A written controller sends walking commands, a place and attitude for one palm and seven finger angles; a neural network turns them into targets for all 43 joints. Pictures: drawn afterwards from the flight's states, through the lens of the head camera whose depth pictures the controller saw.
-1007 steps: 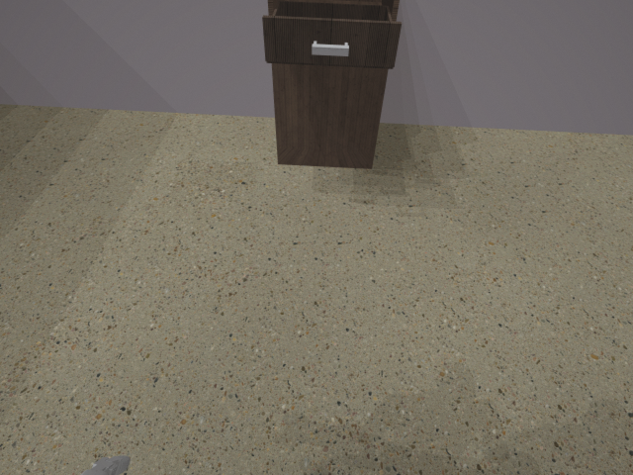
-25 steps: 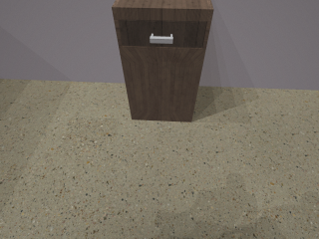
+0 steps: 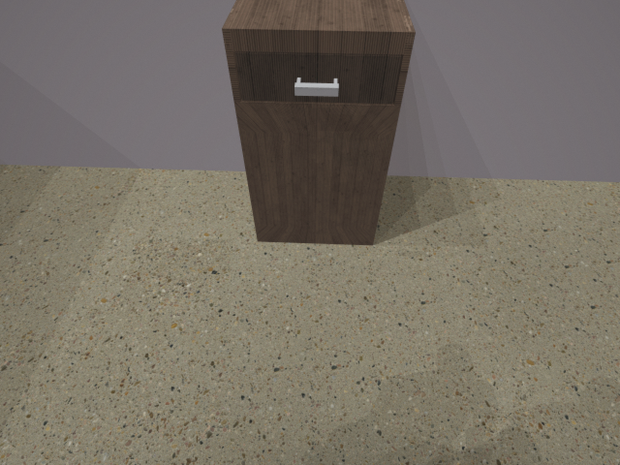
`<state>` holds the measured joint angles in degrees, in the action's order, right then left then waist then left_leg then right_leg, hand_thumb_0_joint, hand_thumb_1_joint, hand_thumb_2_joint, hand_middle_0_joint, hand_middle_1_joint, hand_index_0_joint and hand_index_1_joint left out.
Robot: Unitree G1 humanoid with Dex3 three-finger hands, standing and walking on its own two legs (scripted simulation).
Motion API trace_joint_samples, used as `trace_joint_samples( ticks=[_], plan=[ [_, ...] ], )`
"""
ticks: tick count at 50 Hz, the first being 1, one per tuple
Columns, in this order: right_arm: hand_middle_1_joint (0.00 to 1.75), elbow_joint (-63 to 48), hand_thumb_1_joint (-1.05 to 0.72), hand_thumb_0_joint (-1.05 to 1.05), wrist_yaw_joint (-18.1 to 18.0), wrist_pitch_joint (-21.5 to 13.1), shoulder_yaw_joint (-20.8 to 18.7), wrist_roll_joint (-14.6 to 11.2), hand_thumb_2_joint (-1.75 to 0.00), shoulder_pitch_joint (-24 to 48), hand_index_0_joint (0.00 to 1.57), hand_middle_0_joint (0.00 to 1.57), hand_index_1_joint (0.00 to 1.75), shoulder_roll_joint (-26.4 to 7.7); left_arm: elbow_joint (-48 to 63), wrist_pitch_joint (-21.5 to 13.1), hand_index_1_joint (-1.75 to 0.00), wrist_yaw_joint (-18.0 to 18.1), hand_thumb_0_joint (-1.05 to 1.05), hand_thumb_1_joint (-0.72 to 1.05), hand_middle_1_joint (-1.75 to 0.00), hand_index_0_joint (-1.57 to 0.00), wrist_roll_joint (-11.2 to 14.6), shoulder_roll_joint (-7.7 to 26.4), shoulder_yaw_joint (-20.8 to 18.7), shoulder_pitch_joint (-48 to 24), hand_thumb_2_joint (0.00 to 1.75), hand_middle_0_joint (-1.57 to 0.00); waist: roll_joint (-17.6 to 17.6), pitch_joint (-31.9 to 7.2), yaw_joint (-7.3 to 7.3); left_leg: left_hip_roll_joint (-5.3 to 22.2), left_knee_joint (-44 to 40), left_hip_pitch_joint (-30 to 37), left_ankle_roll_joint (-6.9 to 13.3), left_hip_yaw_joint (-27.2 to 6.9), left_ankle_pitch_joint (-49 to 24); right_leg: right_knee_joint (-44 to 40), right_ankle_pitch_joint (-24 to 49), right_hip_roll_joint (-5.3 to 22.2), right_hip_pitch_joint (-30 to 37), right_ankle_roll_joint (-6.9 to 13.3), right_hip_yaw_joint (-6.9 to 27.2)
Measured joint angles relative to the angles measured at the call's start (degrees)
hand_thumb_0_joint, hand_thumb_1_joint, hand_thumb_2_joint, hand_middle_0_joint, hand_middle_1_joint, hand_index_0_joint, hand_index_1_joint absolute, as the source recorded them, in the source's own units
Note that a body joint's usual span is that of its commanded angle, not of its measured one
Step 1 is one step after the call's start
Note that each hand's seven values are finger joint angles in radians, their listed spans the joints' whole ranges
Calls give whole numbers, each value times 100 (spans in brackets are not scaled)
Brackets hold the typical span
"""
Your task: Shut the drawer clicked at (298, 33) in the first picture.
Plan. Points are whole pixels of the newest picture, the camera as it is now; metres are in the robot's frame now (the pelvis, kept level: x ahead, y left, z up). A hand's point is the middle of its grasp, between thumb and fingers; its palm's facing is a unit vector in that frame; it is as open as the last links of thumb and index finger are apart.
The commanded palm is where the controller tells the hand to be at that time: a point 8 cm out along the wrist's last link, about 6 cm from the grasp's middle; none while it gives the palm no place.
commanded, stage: let the arm hang, fingers relaxed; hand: left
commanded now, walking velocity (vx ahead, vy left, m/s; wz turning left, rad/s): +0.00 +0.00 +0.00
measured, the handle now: (316, 85) +1.05 +0.04 -0.04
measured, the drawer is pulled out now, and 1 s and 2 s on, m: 0.00 0.00 0.00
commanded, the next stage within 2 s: look to check the result in 0.12 s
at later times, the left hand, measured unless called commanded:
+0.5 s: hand out of the picture +0.04 +0.17 -0.17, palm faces +0.01 -0.98 -0.21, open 7.4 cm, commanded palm none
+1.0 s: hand out of the picture +0.10 +0.20 -0.16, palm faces -0.01 -0.96 -0.27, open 7.4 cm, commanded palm none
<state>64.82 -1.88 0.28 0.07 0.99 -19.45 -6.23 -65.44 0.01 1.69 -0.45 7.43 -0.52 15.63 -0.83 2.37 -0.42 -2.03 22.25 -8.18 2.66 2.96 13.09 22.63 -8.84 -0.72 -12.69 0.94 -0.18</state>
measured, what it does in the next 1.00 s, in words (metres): stands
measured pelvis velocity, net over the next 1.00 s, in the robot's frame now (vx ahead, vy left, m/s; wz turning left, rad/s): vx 0.03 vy -0.01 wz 0.00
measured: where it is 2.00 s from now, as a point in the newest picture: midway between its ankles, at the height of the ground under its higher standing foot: outside the picture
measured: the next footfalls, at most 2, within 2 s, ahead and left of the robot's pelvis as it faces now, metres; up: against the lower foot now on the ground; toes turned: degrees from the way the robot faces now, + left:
none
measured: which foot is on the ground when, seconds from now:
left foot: down 0.00-1.00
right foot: down 0.00-1.00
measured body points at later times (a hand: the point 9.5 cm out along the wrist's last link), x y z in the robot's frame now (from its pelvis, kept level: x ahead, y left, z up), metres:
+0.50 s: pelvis +0.02 +0.00 +0.00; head +0.04 -0.01 +0.45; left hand +0.04 +0.23 -0.16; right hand +0.01 -0.22 -0.16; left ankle -0.01 +0.09 -0.74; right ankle +0.04 -0.11 -0.74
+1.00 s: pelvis +0.03 -0.01 +0.00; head +0.06 -0.02 +0.45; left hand +0.10 +0.25 -0.14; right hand +0.06 -0.27 -0.15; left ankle -0.01 +0.09 -0.74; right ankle +0.04 -0.11 -0.74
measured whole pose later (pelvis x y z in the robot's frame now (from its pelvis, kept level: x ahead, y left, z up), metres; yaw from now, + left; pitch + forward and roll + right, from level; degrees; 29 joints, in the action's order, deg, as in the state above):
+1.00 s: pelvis +0.03 -0.01 +0.00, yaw +0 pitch -1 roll +0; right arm 65.1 -1.6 -0.4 -0.7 1.0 -10.9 -13.3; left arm -64.9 -1.1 1.0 -0.4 13.3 -1.1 7.5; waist -0.9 3.4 -1.0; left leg -0.9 19.3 -4.0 1.5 2.7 14.5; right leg 20.8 -10.9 -1.9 -9.1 1.9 -0.3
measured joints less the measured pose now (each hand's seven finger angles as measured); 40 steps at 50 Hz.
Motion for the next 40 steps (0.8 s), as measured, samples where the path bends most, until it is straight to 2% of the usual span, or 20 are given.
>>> trace_joint_samples(
  ticks=[17,40],
  plan=[
    [30,47,-91,0,-30,-77,-16,-18,-90,216,20,20,30,-69,-79,-58,-30,26,1,91,-30,-20,-2,42,-9,-144,90,-20,-5,56,-13,5,-35,135,-4,23,120,69,-165,-12,76,-2,30],
    [30,35,-91,0,-1,-79,-69,-8,-90,687,20,20,30,-524,21,-103,-30,-39,0,90,-30,-20,2,392,-48,-644,90,-20,7,99,-49,83,-200,346,-79,-8,168,-85,-222,-92,281,64,4]
  ],
)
